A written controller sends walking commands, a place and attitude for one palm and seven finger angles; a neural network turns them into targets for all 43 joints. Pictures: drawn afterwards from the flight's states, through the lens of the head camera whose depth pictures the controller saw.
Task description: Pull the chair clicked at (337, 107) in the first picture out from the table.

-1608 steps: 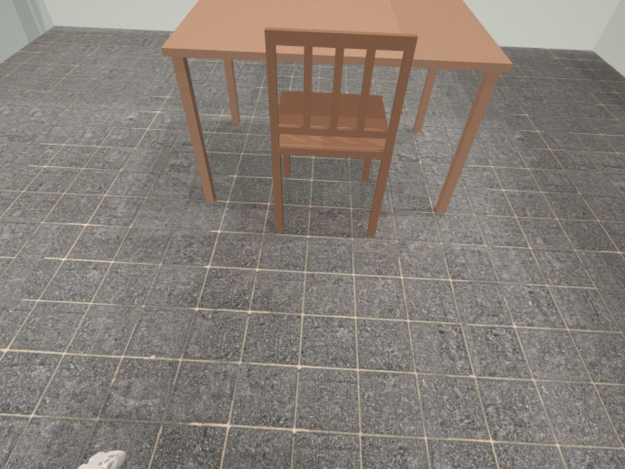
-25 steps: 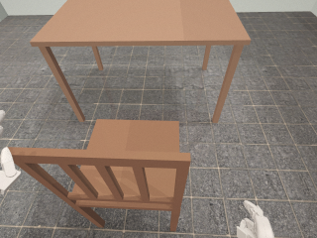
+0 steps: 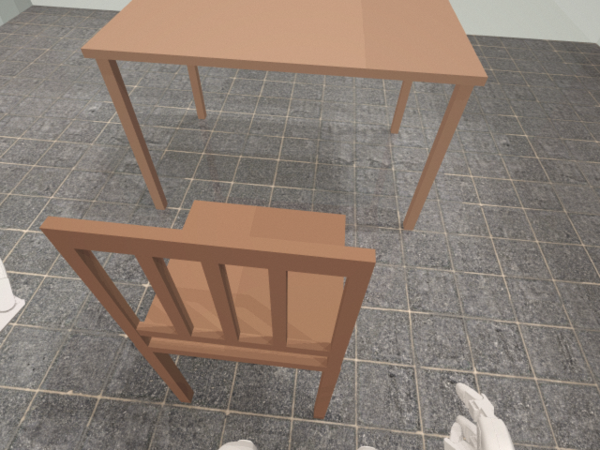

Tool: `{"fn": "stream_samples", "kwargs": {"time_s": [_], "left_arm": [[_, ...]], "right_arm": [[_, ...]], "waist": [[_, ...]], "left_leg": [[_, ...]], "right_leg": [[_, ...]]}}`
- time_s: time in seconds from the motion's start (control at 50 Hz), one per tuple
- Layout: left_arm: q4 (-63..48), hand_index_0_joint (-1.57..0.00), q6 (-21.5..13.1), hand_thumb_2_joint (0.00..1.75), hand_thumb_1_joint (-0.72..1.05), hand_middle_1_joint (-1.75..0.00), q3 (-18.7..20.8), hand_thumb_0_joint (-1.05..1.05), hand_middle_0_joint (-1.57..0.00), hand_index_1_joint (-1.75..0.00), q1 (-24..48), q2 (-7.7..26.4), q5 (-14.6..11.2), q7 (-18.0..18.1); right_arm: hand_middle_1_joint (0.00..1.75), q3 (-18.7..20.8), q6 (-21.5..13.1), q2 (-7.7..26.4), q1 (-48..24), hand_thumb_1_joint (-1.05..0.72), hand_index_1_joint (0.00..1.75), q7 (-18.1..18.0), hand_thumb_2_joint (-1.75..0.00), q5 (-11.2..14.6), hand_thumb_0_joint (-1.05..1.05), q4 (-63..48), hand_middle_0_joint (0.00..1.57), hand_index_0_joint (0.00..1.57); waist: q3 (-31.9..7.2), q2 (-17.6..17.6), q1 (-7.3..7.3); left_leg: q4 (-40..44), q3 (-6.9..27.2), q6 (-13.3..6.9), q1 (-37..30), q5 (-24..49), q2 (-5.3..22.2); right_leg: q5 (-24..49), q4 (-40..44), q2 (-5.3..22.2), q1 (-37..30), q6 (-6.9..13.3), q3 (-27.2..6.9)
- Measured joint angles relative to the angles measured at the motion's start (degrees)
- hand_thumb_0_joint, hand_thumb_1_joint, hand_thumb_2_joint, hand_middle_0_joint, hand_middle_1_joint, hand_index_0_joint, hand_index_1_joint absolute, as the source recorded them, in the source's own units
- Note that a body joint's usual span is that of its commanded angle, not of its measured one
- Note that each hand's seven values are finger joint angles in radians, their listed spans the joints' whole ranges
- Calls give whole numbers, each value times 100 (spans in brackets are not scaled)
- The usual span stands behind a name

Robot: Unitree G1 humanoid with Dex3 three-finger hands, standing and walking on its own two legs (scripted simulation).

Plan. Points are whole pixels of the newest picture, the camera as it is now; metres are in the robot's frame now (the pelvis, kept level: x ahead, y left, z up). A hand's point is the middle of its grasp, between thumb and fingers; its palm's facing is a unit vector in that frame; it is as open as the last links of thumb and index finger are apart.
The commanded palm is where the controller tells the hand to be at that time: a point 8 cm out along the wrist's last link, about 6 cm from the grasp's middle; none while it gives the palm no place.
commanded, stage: step back with the hand held close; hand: left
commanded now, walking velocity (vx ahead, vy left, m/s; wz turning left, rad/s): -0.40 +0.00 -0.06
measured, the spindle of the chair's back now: (224, 303) +0.35 +0.15 -0.08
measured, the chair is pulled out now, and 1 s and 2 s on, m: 0.61 0.61 0.61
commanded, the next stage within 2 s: stop stepping back and stand still in 0.68 s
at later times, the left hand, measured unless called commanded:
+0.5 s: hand out of the picture +0.17 +0.26 +0.19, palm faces +0.46 -0.72 -0.52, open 7.4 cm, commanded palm +0.10 +0.31 +0.19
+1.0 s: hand (12, 423) +0.12 +0.22 +0.18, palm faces +0.27 -0.77 -0.58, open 7.4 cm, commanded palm +0.05 +0.27 +0.19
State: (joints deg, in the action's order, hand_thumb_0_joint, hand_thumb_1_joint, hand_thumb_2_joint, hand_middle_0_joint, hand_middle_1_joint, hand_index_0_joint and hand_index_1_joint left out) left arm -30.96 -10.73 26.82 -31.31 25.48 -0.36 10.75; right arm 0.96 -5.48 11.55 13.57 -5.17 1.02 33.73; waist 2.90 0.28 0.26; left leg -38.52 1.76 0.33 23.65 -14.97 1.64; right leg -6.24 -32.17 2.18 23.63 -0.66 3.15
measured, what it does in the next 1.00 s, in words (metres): walks backwards: left foot, then right foot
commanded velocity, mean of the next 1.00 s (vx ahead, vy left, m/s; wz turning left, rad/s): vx -0.26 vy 0.03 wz -0.07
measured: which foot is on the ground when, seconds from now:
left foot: down 0.00-0.36, up 0.38-0.48, down 0.50-0.82, up 0.84-0.96, down 0.98-1.00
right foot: down 0.00-0.50, up 0.52-0.74, down 0.76-1.00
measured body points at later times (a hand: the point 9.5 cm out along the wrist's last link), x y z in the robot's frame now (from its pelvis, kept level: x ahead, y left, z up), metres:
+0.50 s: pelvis -0.02 +0.00 +0.00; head +0.02 +0.02 +0.44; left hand +0.14 +0.30 +0.22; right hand +0.16 -0.23 -0.09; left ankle +0.00 +0.12 -0.72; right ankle +0.06 -0.14 -0.72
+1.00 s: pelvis -0.11 -0.02 +0.01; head -0.09 +0.00 +0.45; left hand +0.09 +0.26 +0.21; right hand -0.02 -0.30 -0.08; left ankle -0.08 +0.09 -0.72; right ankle -0.11 -0.18 -0.72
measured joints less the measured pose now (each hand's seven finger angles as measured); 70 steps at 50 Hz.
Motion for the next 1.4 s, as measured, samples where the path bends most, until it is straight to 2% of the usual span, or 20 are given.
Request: {"fn": "stream_samples", "kwargs": {"time_s": [0.08, 0.14, 0.2, 0.28, 0.34, 0.44, 0.5, 0.56, 0.6, 0.64, 0.7, 0.76, 0.8, 0.82, 0.9, 1.0, 1.1, 1.24, 1.32, 1.4], "left_arm": [[-52, -21, -83, 90, 89, -30, -50, 1, -22, -30, -20, -168, 13, -4], [-136, -21, -113, 90, 89, -30, -35, 1, -22, -30, 25, -184, 12, 18], [-220, -21, -186, 90, 89, -30, 62, 1, -22, -30, 103, -59, 10, 16], [-91, -21, -319, 90, 89, -30, 194, 1, -22, -30, 226, 69, 94, -66], [-87, -21, -426, 90, 89, -30, 251, 1, -22, -30, 269, -10, 65, -128], [-408, -21, -480, 90, 89, -30, 53, 1, -22, -30, 73, -195, -15, -179], [-591, -21, -589, 90, 89, -30, 158, 1, -22, -30, -54, -23, 3, -183], [-469, -21, -730, 90, 89, -30, 432, 1, -22, -30, 7, 218, -17, -178], [-263, -21, -731, 90, 89, -30, 485, 1, -22, -30, 14, 199, -80, -200], [-142, -21, -665, 90, 89, -30, 406, 1, -22, -30, 82, 72, -133, -222], [-212, -21, -612, 90, 89, -30, 233, 1, -22, -30, 139, -73, -171, -250], [-402, -21, -639, 90, 89, -30, 213, 1, -21, -30, 76, 85, -141, -317], [-429, -21, -735, 90, 89, -30, 233, 1, -22, -30, 87, 180, -81, -389], [-417, -21, -782, 90, 89, -30, 214, 1, -22, -30, 91, 197, -60, -422], [-465, -21, -671, 90, 89, -30, 213, 1, -22, -30, -335, 299, -107, -407], [-35, -22, -376, 90, 88, -30, 285, 1, -22, -30, -630, 394, -174, -239], [354, -21, -175, 90, 89, -30, 73, 1, -22, -30, -419, 149, -102, -215], [332, -21, -246, 90, 89, -30, -325, 1, -22, -30, -102, -237, 62, -189], [338, -21, -222, 90, 89, -30, -338, 1, -22, -30, 32, -274, 80, -172], [312, -21, -228, 90, 89, -30, -230, 1, -22, -30, 95, -185, 7, -157]], "right_arm": [[30, 16, -2, 46, -65, -90, 30, 24, -90, -53, 2, 152, 20, 20], [30, -11, -48, 55, -101, -90, 30, 27, -90, -83, 2, 151, 20, 20], [30, -22, -128, 31, -175, -90, 30, 18, -90, -97, 2, 143, 20, 20], [30, 23, -237, -117, -125, -90, 30, 24, -90, -16, 2, 95, 20, 20], [30, 37, -306, -148, -166, -90, 30, 69, -90, -11, 2, 130, 20, 20], [30, 136, -254, -57, -351, -90, 30, 183, -90, -141, 2, 367, 20, 20], [30, 141, -217, -11, -384, -90, 30, 149, -90, -152, 2, 383, 20, 20], [30, 187, -278, -184, -557, -90, 30, 96, -90, -189, 2, 391, 20, 20], [30, 200, -357, -283, -625, -90, 30, 122, -90, -228, 2, 375, 20, 20], [30, 196, -435, -333, -646, -90, 30, 190, -90, -209, 2, 337, 20, 20], [30, 141, -521, -343, -619, -90, 30, 290, -90, -159, 1, 249, 20, 20], [30, 41, -600, -342, -561, -90, 30, 324, -90, -177, 1, 174, 21, 20], [30, 21, -601, -278, -603, -90, 30, 323, -90, -179, 1, 229, 21, 20], [30, 34, -564, -225, -613, -90, 30, 320, -90, -166, 1, 275, 21, 20], [30, 85, -137, -112, -354, -90, 30, 316, -90, -11, 1, 335, 21, 20], [30, 175, 15, 76, 78, -90, 30, 87, -90, 89, 2, 328, 20, 20], [30, 156, -218, 28, 374, -90, 30, 38, -90, 106, 2, 380, 20, 19], [30, 13, -359, -85, 348, -90, 30, 103, -90, 33, 2, 436, 20, 20], [30, -50, -322, -133, 213, -90, 30, 103, -90, -12, 2, 377, 20, 20], [30, -93, -305, -111, 10, -90, 30, 119, -90, -52, 2, 359, 20, 20]], "waist": [[-51, 40, -111], [-21, -9, -136], [91, -29, -105], [41, 31, 58], [45, 74, 26], [158, -100, -81], [68, -206, -49], [219, -416, -89], [215, -303, -85], [235, -152, -95], [258, -23, -149], [236, -40, -107], [328, 127, -58], [399, 250, 12], [254, -52, 93], [-117, -186, 372], [-292, -269, 295], [-324, -135, 102], [-313, -38, 28], [-187, 10, -14]], "left_leg": [[-195, -47, -65, 155, -565, 21], [-58, -86, -78, 203, -338, 5], [-24, -88, -27, 224, 314, 33], [-377, -38, -71, 419, 12, 141], [-573, -83, -22, 609, -171, 269], [-874, -100, 2, 486, -874, -43], [14, -168, -88, -48, -268, -51], [196, -315, -56, -88, -20, -46], [300, -338, -19, -92, 45, 144], [460, -359, 18, -129, 168, 335], [564, -468, 92, -104, 317, 563], [246, -526, 186, 180, 275, 687], [-85, -417, 238, 409, 194, 881], [-201, -284, 199, 482, 56, 927], [-1197, -141, 107, 479, -843, 274], [341, -229, -79, -494, -101, -35], [623, -250, -84, -715, 53, -33], [530, -72, -79, -634, -73, 56], [524, -4, -135, -561, -346, 51], [589, -15, -112, -610, 35, 18]], "right_leg": [[-313, -54, -10, 109, 15, -22], [-289, 0, 14, 175, 10, -51], [-215, -177, -11, 243, -27, -74], [-786, -790, -181, 114, -24, -199], [-1016, -868, -221, 150, -33, -153], [-757, -612, -80, 179, -19, -283], [-589, -431, -33, 270, -106, -321], [-1376, -1475, -122, 573, -37, -513], [-1973, -2450, -327, 716, -20, -499], [-2099, -2678, -386, 578, 19, -406], [-1815, -1753, -220, 38, 108, -222], [-1095, -385, -5, -635, 115, -143], [-1248, 39, -117, -822, -237, 13], [-1201, 33, -217, -816, -255, 86], [-1013, -104, -44, -603, -139, -173], [-981, -158, 78, -591, -240, -245], [-925, 204, 70, -855, -126, -240], [-689, 461, -91, -976, -94, -161], [-765, 564, -181, -961, 12, -227], [-278, 595, -178, -978, -37, -309]]}}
